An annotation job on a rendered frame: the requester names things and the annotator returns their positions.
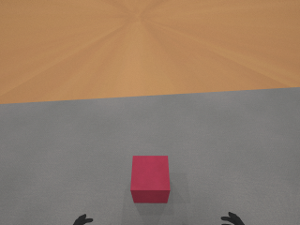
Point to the robot right hand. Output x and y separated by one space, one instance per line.
233 218

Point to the carton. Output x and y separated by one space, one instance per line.
150 179

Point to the robot left hand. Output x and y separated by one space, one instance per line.
81 220

